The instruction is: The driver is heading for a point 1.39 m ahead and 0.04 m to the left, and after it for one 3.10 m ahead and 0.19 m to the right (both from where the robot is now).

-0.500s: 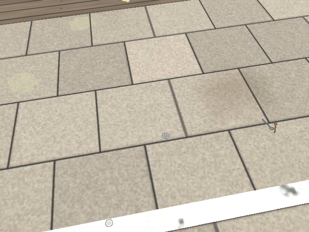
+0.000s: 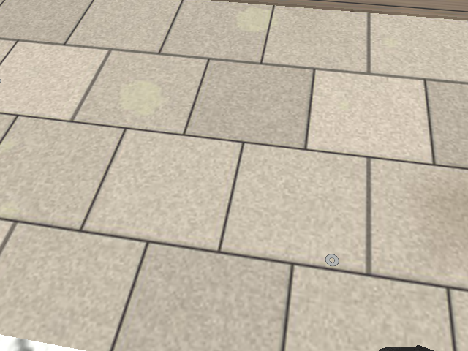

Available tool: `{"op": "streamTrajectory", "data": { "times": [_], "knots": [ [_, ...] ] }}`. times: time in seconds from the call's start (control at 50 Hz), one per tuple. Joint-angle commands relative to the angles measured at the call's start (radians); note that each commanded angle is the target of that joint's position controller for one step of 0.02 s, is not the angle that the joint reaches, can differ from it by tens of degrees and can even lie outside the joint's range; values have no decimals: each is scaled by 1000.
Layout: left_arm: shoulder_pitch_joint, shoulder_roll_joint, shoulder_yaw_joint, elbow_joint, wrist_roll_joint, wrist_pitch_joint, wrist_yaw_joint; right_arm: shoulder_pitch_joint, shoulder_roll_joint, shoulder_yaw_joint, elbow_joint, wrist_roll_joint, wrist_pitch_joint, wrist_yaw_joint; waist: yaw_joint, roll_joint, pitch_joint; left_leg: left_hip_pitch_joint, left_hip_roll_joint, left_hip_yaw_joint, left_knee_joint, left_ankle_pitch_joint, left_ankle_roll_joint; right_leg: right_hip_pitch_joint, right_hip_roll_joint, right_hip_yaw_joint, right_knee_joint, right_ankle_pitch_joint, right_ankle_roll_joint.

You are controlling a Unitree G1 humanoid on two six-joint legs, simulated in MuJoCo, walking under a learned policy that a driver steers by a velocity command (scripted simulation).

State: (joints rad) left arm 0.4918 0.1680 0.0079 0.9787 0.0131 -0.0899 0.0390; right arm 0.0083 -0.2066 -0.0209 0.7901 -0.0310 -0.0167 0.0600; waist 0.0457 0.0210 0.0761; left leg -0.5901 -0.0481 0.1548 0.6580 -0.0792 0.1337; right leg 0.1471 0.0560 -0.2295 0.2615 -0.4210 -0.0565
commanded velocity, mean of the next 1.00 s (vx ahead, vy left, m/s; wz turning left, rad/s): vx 0.50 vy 0.00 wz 0.14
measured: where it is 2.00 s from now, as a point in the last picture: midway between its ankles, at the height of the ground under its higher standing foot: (253, 190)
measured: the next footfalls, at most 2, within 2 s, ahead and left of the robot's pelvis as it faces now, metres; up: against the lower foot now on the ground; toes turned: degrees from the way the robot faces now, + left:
left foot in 0.06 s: +0.18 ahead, +0.03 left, +0.00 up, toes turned +6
right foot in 0.60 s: +0.53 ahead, -0.04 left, +0.00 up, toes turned +15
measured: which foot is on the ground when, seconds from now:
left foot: up 0.00-0.04, down 0.06-0.62, up 0.64-1.00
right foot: down 0.00-0.06, up 0.08-0.58, down 0.60-1.00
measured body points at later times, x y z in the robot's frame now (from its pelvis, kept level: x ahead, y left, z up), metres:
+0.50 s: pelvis +0.27 +0.00 +0.01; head +0.31 +0.02 +0.46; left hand +0.43 +0.27 -0.08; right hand +0.30 -0.28 -0.11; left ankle +0.14 +0.03 -0.72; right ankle +0.48 -0.10 -0.68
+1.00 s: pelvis +0.55 +0.03 +0.02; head +0.58 +0.02 +0.47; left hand +0.47 +0.28 -0.11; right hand +0.79 -0.16 -0.08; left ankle +0.69 +0.20 -0.67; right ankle +0.49 -0.05 -0.72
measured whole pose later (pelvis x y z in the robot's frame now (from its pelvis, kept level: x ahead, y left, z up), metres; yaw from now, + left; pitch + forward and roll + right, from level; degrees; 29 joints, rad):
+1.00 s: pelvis +0.55 +0.03 +0.02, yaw +5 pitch +2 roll +0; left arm 0.47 0.23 0.05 0.89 0.00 -0.05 -0.01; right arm 0.03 -0.24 0.00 0.73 -0.04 -0.04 0.03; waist 0.09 0.03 0.04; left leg -0.63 0.05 -0.05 0.69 -0.04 -0.04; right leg -0.06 0.14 0.15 0.29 -0.23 -0.10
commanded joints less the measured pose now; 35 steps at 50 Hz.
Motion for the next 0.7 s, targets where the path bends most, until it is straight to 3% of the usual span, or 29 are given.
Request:
{"op": "streamTrajectory", "data": {
  "times": [0.02, 0.04, 0.06, 0.08, 0.1, 0.12, 0.14, 0.16, 0.2, 0.26, 0.34, 0.48, 0.5, 0.54, 0.56, 0.58, 0.6, 0.62, 0.64, 0.66, 0.68, 0.7],
  "knots": [
    [-28, 209, 44, -43, 3, 5, 21, 234, -121, -36, 20, -4, -8, -11, -158, -140, -128, 326, -65, 4, -37, -79, 84, -96, -306, 34, 375, 1394, 13],
    [-66, 226, 50, -58, 3, 10, 14, 370, -154, -56, 65, -8, -15, -18, -222, -119, -186, 503, -69, -42, -122, -80, 122, -193, -289, 28, 600, 1221, 10],
    [-86, 202, 47, -86, 8, 8, -2, 442, -215, -82, 78, -10, -12, -35, -247, 12, -236, 681, 95, -259, -181, -193, 186, -402, -194, 9, 948, 626, 6],
    [-27, 112, 33, -152, 5, 3, -19, 371, -292, -99, 44, -6, -4, -40, -127, 206, -304, 924, 364, -807, -226, -110, 355, -809, -4, 123, 1301, -145, 41],
    [-129, 183, 43, -181, 13, -12, -27, 379, -268, -101, 48, 26, 3, -45, -173, 36, -266, 874, 367, -856, -368, -264, 365, -940, -41, 286, 1293, -40, 25],
    [-183, 195, 42, -203, 4, -26, -35, 316, -224, -90, 46, 31, 1, -53, -131, -19, -124, 720, 356, -757, -440, -299, 316, -947, -96, 292, 1184, 64, 20],
    [-181, 200, 46, -196, 2, -30, -35, 273, -173, -78, 45, 26, -4, -53, -73, -91, -29, 563, 315, -678, -474, -195, 261, -882, -129, 278, 1076, 104, 25],
    [-177, 186, 44, -193, 17, -14, -33, 249, -154, -71, 43, 25, -17, -55, -34, -117, -9, 475, 264, -605, -473, -71, 227, -816, -151, 285, 1013, 105, 39],
    [-150, 154, 36, -189, 41, 29, -40, 246, -149, -62, 42, 29, -43, -55, 0, -94, -24, 381, 195, -499, -474, 94, 198, -721, -168, 273, 925, 103, 69],
    [-242, 141, 33, -236, 39, 53, -48, 306, -189, -70, 59, 32, -56, -53, -16, -37, -23, 347, 135, -430, -474, 192, 160, -743, -172, 237, 795, 215, 99],
    [-417, 153, 33, -297, 33, 62, -53, 427, -188, -70, 77, 33, -48, -55, -94, 23, -25, 458, 119, -454, -446, 231, 89, -847, -153, 232, 628, 378, 109],
    [-604, 139, 10, -360, 22, 43, -73, 543, -170, -55, 103, 15, -52, -74, -168, 60, -16, 665, 156, -455, -392, 387, 77, -849, -94, 193, 374, 418, 63],
    [-607, 143, 11, -365, 18, 39, -74, 538, -177, -54, 105, 11, -55, -77, -162, 68, -11, 674, 174, -450, -392, 414, 70, -807, -88, 191, 340, 411, 42],
    [-515, 173, 22, -340, 14, 32, -69, 486, -201, -55, 101, 7, -64, -81, -102, 83, -27, 664, 191, -413, -344, 574, 36, -641, -57, 185, 273, 344, -7],
    [-422, 199, 35, -309, 11, 29, -60, 473, -213, -57, 104, 4, -67, -80, -61, 86, -70, 673, 187, -391, -252, 722, 21, -529, -23, 174, 261, 295, -31],
    [-270, 218, 47, -259, 8, 22, -49, 455, -219, -57, 106, 2, -67, -76, 12, 59, -143, 663, 157, -346, -81, 784, 6, -368, -1, 164, 204, 309, -60],
    [-107, 252, 60, -219, 22, 14, -35, 447, -200, -50, 93, 4, -72, -73, 80, 26, -241, 519, 128, -317, 145, 583, -5, -129, -106, 273, 214, 268, -103],
    [0, 365, 90, -210, 45, 15, -30, 554, -109, -30, 71, 37, -74, -66, 53, -206, -388, 210, -23, -221, 545, 62, -64, 160, -386, 745, 202, 203, -247],
    [-39, 318, 89, -187, 8, 31, -49, 569, -163, -39, 82, 15, -76, -64, 18, -229, -364, 28, -73, -229, 665, -401, -63, 147, -433, 1030, 40, 184, -299],
    [-152, 261, 79, -206, -12, 36, -59, 467, -182, -41, 61, -7, -76, -63, -21, -130, -179, -46, 2, -251, 676, -312, -59, -8, -390, 912, 16, 89, -279],
    [-211, 209, 68, -216, -10, 34, -65, 373, -178, -36, 38, -12, -81, -56, -22, -46, -99, -45, 42, -242, 623, -242, -62, -130, -346, 781, -5, 149, -258],
    [-218, 188, 62, -208, -4, 31, -64, 336, -163, -32, 22, -13, -80, -51, -39, -32, -55, -26, 70, -234, 564, -220, -68, -212, -296, 701, -24, 249, -233]
  ]
}}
